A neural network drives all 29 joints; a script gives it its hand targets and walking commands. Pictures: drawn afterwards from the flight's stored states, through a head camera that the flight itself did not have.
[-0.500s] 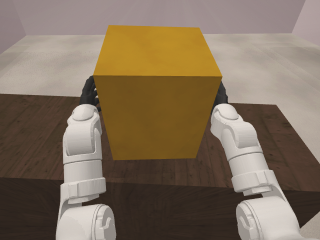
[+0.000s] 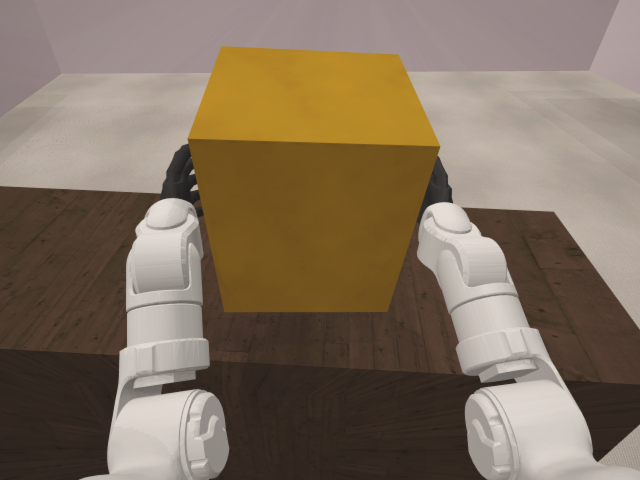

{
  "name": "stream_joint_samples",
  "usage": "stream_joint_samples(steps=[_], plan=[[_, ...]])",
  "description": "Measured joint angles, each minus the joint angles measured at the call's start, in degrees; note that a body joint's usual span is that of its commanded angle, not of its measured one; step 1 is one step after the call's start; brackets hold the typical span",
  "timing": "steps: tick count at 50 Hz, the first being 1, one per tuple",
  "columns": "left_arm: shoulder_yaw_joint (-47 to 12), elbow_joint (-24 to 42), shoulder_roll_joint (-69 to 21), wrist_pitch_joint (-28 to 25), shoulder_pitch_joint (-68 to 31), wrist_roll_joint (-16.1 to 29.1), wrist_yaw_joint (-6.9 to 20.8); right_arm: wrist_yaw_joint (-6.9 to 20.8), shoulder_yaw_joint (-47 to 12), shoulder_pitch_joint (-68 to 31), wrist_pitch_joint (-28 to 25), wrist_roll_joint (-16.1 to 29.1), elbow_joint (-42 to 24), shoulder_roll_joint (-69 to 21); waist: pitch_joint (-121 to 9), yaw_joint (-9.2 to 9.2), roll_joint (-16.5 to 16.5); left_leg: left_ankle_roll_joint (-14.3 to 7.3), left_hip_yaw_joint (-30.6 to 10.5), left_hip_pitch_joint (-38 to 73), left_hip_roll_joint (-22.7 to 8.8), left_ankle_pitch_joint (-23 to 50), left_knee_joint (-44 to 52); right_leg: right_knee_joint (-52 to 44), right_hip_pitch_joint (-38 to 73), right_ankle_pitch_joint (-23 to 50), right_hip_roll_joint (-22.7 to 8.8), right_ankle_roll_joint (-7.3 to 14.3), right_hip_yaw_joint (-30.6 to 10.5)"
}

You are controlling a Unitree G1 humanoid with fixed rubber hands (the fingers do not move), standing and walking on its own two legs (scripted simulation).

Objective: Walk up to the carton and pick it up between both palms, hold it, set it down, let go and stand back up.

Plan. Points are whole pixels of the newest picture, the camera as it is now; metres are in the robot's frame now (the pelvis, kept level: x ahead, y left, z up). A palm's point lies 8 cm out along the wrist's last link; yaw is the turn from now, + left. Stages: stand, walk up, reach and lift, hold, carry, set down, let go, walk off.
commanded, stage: hold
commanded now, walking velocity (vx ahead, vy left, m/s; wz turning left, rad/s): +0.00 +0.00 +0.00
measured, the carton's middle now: (309, 186) +0.40 +0.00 +0.23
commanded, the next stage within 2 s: none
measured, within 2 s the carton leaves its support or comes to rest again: neither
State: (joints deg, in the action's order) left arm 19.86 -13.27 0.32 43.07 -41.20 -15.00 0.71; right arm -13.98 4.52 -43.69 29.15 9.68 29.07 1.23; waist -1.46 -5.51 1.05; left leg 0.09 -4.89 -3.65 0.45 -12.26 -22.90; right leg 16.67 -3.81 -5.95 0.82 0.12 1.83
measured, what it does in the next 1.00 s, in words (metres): stands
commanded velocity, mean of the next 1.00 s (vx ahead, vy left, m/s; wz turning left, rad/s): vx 0.00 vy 0.00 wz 0.00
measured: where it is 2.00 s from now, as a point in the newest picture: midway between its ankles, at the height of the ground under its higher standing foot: outside the picture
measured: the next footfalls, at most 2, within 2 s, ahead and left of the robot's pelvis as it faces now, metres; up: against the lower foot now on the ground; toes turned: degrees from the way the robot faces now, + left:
none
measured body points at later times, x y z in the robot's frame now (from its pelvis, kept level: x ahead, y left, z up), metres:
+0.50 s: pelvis +0.00 +0.00 +0.00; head -0.05 +0.02 +0.45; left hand +0.39 +0.16 +0.22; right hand +0.38 -0.15 +0.21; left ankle +0.01 +0.12 -0.75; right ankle +0.04 -0.12 -0.75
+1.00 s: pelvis +0.00 +0.00 +0.00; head -0.05 +0.02 +0.45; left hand +0.39 +0.16 +0.22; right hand +0.38 -0.15 +0.21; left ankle +0.01 +0.12 -0.75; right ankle +0.04 -0.12 -0.75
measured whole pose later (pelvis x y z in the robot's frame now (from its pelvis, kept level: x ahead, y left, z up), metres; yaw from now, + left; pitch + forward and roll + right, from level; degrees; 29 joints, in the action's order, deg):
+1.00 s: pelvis +0.00 +0.00 +0.00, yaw +0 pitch -7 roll -1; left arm 19.1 -10.2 -0.2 43.8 -39.4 -15.2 0.8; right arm -14.3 3.7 -41.8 29.1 10.7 26.5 1.4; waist -0.7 -5.8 1.2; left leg -0.1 -4.6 -3.1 0.4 -12.6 -23.0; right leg 16.5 -3.0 -6.2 0.8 0.0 1.7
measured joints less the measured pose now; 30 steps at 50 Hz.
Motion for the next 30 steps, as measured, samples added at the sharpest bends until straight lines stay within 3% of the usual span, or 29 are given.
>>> stream_joint_samples(steps=[30], plan=[[-0.8, 3.1, -0.5, 0.8, 1.8, -0.2, 0.1, -0.5, -0.9, 1.8, 0.1, 1.3, -2.6, 0.2, 0.6, -0.27, 0.1, -0.3, 0.2, 0.5, 0.0, -0.4, -0.3, -0.3, 0.8, -0.2, 0.0, -0.2, -0.2]])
